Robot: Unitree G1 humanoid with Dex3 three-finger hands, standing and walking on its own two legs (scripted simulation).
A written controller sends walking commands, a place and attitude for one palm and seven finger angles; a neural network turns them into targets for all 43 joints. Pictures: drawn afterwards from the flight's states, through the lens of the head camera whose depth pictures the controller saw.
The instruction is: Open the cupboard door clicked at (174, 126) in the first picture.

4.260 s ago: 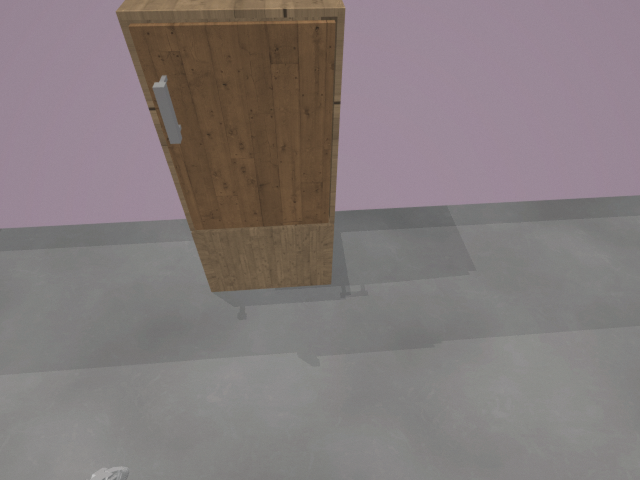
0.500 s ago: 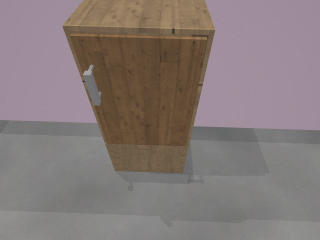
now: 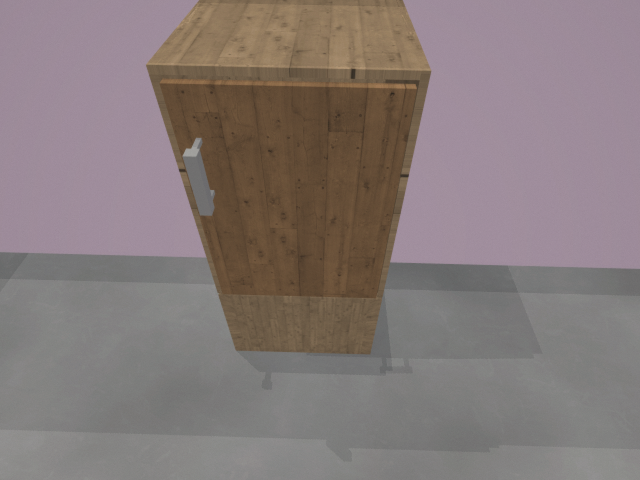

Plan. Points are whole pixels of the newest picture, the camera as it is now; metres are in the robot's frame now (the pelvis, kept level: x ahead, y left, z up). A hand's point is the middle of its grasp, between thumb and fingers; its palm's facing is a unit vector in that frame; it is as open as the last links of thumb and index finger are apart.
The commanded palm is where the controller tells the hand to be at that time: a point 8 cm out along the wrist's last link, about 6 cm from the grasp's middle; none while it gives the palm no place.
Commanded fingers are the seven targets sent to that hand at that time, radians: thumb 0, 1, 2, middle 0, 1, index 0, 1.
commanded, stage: look again from close up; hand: left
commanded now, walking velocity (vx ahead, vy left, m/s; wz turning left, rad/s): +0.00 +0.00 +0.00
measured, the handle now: (202, 177) +0.62 +0.26 +0.02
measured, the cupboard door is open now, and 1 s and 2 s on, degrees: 0 0 0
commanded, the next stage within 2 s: shuffle to correct the standing spot in 0.28 s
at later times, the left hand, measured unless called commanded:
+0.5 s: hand out of the picture -0.03 +0.18 -0.17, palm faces +0.06 -0.99 -0.16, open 7.4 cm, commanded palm none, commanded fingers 0.00 0.90 0.90 -0.20 -0.30 -0.20 -0.30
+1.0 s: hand out of the picture +0.06 +0.20 -0.17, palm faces +0.12 -0.97 -0.20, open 7.3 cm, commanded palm none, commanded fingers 0.00 0.90 0.90 -0.20 -0.30 -0.20 -0.30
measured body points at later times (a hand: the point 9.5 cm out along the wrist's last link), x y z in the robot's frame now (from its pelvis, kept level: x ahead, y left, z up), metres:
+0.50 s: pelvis -0.01 +0.02 +0.00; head -0.02 +0.02 +0.45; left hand -0.03 +0.23 -0.16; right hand -0.03 -0.19 -0.16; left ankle -0.01 +0.12 -0.74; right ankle +0.03 -0.10 -0.74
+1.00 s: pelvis +0.06 +0.03 -0.01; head +0.06 +0.02 +0.44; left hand +0.06 +0.25 -0.16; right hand +0.01 -0.18 -0.17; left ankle +0.01 +0.12 -0.69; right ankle +0.07 -0.07 -0.74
